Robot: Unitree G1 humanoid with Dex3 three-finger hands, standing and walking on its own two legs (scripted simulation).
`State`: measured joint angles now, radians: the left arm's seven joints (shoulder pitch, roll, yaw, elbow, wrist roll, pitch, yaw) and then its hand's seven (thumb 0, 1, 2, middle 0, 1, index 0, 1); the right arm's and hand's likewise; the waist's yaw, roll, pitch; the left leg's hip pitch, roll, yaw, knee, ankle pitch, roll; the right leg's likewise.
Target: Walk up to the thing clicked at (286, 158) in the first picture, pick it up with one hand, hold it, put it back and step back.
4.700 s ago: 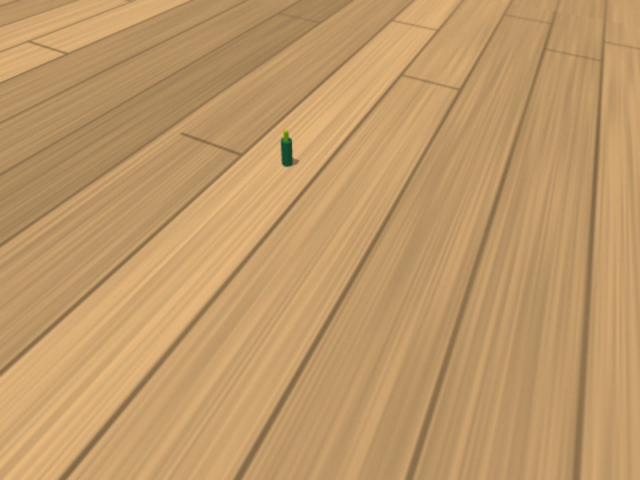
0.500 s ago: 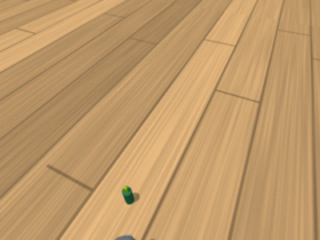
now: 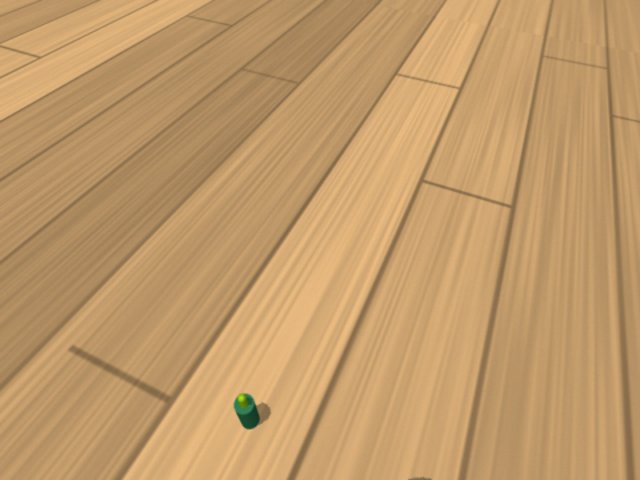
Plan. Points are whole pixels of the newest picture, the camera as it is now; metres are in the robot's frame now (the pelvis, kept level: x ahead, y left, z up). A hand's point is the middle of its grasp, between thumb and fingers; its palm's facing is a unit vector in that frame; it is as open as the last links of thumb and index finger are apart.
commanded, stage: walk up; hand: left
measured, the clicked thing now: (246, 408) +0.41 +0.20 -0.66
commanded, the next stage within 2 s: stand in 1.14 s
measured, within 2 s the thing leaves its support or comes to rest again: neither
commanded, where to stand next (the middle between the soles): +0.08 -0.01 m, yaw +1 degrees
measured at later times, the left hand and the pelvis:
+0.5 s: hand out of the picture +0.12 +0.25 -0.13, palm faces -0.01 -0.95 -0.32, open 7.4 cm; pelvis +0.02 +0.00 +0.02, yaw +0 degrees
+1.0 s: hand out of the picture +0.09 +0.25 -0.13, palm faces +0.00 -0.94 -0.33, open 7.4 cm; pelvis +0.03 +0.00 +0.03, yaw +1 degrees
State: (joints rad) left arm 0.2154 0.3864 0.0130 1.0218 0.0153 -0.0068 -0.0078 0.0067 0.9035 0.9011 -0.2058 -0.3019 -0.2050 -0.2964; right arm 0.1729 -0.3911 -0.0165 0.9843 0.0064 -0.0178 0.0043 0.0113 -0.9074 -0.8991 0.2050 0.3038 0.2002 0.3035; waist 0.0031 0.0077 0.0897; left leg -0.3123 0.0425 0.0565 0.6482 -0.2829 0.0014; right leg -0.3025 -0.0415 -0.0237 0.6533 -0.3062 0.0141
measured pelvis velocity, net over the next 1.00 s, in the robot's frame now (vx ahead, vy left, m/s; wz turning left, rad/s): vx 0.03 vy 0.00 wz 0.02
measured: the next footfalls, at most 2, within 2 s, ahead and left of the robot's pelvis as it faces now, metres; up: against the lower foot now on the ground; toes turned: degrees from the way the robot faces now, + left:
none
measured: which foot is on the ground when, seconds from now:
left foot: down 0.00-1.00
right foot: down 0.00-1.00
